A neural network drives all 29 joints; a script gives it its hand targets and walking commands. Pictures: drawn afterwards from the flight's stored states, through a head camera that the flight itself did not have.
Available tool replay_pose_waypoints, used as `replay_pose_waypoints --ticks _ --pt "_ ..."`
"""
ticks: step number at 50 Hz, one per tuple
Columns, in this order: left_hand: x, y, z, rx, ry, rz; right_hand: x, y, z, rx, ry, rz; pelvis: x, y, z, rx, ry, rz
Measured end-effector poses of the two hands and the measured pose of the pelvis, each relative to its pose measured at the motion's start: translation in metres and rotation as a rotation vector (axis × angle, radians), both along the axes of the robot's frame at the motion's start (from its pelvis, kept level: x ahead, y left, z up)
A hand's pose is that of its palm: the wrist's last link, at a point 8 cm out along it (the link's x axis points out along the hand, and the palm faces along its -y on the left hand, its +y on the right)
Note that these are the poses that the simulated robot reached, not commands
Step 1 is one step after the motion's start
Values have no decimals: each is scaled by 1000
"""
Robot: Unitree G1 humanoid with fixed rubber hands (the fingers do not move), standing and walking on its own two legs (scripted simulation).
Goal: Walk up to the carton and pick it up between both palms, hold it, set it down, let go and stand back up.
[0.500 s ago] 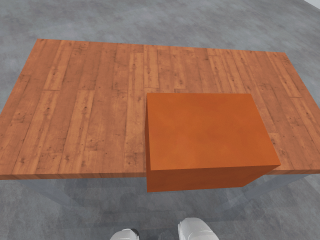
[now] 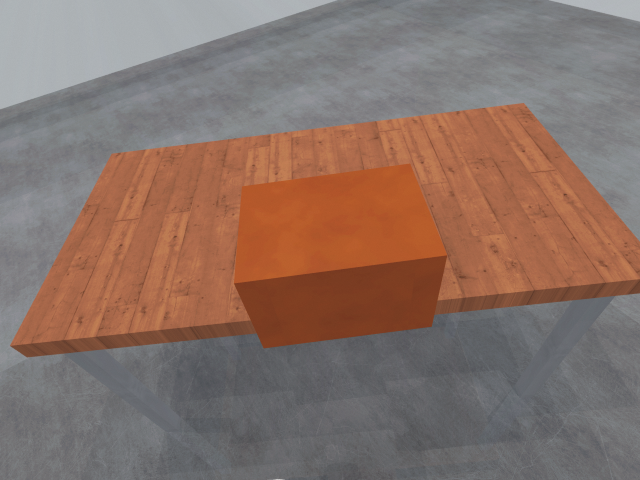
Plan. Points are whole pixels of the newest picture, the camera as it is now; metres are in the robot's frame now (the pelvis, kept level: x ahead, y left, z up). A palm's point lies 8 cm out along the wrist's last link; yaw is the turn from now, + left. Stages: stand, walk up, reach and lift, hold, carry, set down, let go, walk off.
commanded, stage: walk up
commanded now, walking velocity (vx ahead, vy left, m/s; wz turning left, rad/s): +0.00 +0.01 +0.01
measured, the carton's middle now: (336, 256) +0.48 -0.02 -0.04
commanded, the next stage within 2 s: none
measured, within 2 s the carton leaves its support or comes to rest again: neither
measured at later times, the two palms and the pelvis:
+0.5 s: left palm out of the picture -0.13 +0.25 -0.17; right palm out of the picture +0.04 -0.17 -0.13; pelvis -0.01 +0.05 -0.01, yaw +2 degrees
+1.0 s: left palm out of the picture +0.14 +0.26 -0.16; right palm out of the picture +0.00 -0.13 -0.17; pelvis +0.09 +0.04 -0.02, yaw +1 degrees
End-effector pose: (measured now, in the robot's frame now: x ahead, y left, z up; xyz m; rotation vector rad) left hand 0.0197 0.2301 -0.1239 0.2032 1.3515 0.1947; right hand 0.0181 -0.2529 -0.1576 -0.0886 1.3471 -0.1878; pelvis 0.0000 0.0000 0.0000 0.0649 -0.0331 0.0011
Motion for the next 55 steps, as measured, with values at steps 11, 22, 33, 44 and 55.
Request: replay_pose_waypoints --ticks 11,22,33,44,55 --pt "-53 -13 -4 -28 -42 97 -47 6 4 1 119 65 -14 -1 4 -29 49 37" --pt "-151 10 -36 -129 215 210 30 69 19 -35 -126 164 -18 39 -8 -73 21 40" --pt "-49 61 -42 -168 77 69 -52 102 36 -73 88 19 15 65 4 -133 1 40" --pt "62 48 -48 -105 34 -4 -62 129 13 48 243 -48 65 50 -15 -57 31 0" --pt "131 26 -31 -36 -108 4 33 104 -12 65 169 31 94 42 -17 -77 30 22"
